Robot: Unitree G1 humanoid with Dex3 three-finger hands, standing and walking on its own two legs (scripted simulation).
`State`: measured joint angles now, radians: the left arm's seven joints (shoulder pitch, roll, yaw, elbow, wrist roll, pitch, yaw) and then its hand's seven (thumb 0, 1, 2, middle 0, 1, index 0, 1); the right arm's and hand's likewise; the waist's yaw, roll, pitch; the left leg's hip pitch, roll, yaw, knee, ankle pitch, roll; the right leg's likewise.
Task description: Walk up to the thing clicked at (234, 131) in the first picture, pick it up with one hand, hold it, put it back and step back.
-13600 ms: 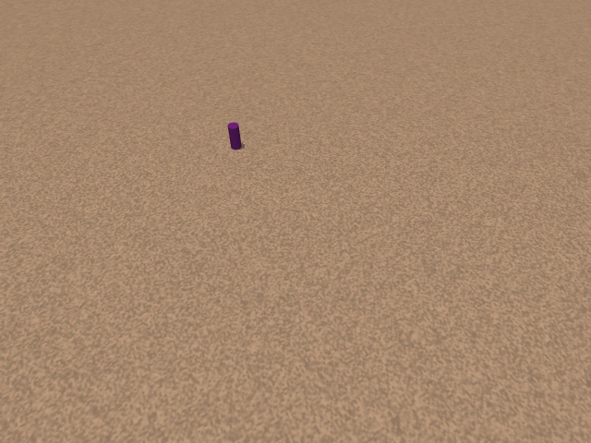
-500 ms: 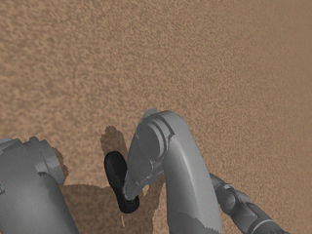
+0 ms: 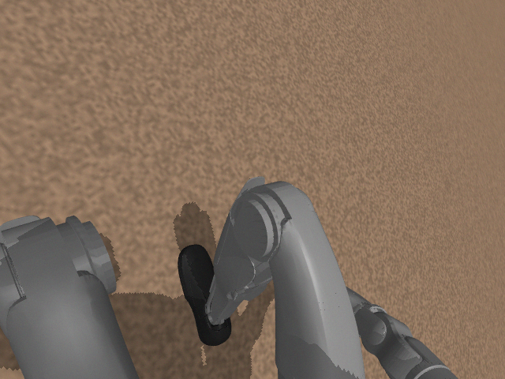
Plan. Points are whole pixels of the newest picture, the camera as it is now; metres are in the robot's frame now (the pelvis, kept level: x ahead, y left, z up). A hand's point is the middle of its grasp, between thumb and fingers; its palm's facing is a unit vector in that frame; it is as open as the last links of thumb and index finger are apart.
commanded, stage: settle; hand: left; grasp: from the side
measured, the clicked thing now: out of the picture +0.42 +0.30 -0.21
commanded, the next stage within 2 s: lift in 1.56 s
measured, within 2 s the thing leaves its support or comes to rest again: neither
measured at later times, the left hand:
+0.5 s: hand out of the picture +0.40 +0.31 -0.05, palm faces +0.31 -0.95 -0.06, open 7.7 cm
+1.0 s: hand out of the picture +0.41 +0.30 +0.01, palm faces +0.30 -0.95 -0.05, open 7.7 cm
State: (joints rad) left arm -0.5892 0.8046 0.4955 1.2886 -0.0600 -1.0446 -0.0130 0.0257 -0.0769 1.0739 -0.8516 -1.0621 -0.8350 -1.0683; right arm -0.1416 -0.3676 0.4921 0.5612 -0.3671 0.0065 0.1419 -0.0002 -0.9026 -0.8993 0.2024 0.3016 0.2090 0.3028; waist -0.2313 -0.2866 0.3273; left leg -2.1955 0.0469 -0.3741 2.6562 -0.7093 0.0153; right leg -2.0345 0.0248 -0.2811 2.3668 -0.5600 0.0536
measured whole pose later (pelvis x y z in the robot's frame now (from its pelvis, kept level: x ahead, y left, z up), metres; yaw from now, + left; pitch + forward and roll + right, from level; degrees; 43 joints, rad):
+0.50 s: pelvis +0.01 -0.01 +0.03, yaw +5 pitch +22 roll -12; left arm -0.53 0.57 0.38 0.95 -0.11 -0.74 -0.12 0.02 -0.10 1.11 -0.88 -1.03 -0.86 -1.04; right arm 0.00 -0.32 0.23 0.63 -0.18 0.03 0.13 0.00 -0.89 -0.89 0.20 0.30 0.21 0.30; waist -0.15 -0.10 0.05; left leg -2.25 0.04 -0.20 2.51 -0.68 0.03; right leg -2.13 -0.03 -0.16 2.34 -0.61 0.02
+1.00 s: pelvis +0.03 -0.02 +0.06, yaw +10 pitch +32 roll -7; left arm -0.54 0.44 0.41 0.81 -0.15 -0.60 -0.23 0.02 -0.11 1.11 -0.88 -1.03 -0.87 -1.04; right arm 0.06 -0.30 0.07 0.67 -0.08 0.02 0.07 0.01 -0.90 -0.90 0.20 0.30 0.21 0.30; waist -0.12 -0.02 -0.07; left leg -2.21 0.04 -0.11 2.37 -0.72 0.01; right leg -2.16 -0.05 -0.09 2.28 -0.68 0.00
